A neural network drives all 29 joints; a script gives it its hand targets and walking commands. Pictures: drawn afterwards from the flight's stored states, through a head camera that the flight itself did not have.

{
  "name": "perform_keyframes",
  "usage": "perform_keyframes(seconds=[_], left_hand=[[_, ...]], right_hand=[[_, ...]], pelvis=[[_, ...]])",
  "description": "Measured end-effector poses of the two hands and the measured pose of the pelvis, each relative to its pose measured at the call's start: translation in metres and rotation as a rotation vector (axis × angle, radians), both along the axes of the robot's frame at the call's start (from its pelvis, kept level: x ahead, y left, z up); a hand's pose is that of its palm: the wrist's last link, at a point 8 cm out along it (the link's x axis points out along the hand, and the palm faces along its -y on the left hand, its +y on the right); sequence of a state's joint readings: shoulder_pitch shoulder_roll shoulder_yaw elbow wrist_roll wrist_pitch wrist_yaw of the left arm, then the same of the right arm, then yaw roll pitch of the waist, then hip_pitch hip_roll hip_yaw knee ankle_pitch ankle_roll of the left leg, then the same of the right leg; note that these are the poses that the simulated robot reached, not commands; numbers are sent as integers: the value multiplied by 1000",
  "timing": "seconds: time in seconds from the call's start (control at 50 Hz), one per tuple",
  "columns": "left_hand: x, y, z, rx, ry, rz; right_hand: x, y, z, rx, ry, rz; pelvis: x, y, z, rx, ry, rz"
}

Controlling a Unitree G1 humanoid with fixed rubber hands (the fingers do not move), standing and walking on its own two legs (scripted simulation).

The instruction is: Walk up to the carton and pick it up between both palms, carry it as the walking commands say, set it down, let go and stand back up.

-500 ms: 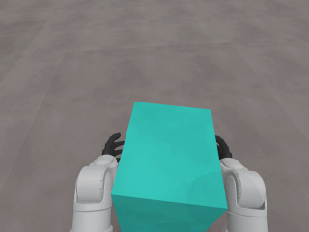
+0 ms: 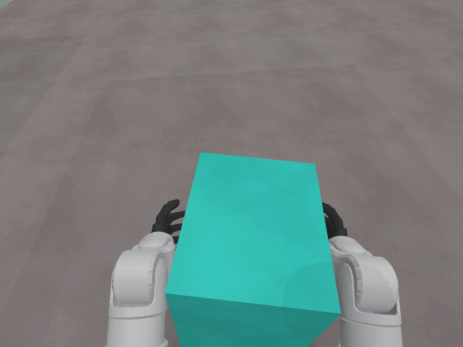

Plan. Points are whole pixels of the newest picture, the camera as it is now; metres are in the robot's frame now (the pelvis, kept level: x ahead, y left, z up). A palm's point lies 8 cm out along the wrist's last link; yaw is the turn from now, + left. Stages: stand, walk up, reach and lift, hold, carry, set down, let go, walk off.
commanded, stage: carry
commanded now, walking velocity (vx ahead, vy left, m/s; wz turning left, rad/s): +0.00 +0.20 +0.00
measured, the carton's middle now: (245, 267) +0.27 +0.01 +0.03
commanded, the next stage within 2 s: none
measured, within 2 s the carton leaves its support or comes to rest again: neither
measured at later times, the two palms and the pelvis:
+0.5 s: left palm (74, 296) +0.19 +0.24 +0.09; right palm (271, 301) +0.20 -0.03 +0.08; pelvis -0.08 +0.10 +0.00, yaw +0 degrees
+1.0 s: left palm out of the picture +0.11 +0.29 +0.10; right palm out of the picture +0.12 +0.03 +0.10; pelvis -0.16 +0.15 +0.00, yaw +0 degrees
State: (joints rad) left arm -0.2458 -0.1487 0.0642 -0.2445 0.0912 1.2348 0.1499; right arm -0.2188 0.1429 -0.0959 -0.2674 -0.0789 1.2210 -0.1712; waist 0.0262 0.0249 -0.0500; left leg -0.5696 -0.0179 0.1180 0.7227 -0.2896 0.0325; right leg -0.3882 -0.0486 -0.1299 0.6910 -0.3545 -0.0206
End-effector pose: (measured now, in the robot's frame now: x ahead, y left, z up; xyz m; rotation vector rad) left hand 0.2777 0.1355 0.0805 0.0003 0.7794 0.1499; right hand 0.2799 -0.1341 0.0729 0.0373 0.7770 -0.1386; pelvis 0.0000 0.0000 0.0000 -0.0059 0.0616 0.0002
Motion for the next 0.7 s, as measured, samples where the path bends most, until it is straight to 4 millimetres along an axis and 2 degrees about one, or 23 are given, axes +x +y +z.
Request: perform_keyframes(seconds=[0.1, 0.18, 0.32, 0.4, 0.5, 0.7], left_hand=[[-10, 18, 7, -8, -17, -17], [-13, 42, 6, -27, -39, -17], [-46, 84, -6, -33, -2, 17], [-64, 94, -5, -37, -15, 27], [-85, 104, 5, 12, -2, 3], [-108, 124, 12, -25, -23, -22]], right_hand=[[-15, 18, 9, -3, -18, -21], [-20, 42, 12, -13, -39, -35], [-42, 84, 3, -26, -1, 7], [-58, 94, 3, -28, -16, 18], [-84, 105, 3, 9, -4, 5], [-112, 124, 23, -31, -24, -22]], pelvis=[[-12, 23, 2, 6, 0, 18], [-23, 49, -3, 29, -2, 32], [-48, 80, -3, 19, -2, -18], [-65, 88, -5, 26, 7, -19], [-82, 103, 2, -3, -23, -1], [-105, 127, 5, -15, -50, -20]])
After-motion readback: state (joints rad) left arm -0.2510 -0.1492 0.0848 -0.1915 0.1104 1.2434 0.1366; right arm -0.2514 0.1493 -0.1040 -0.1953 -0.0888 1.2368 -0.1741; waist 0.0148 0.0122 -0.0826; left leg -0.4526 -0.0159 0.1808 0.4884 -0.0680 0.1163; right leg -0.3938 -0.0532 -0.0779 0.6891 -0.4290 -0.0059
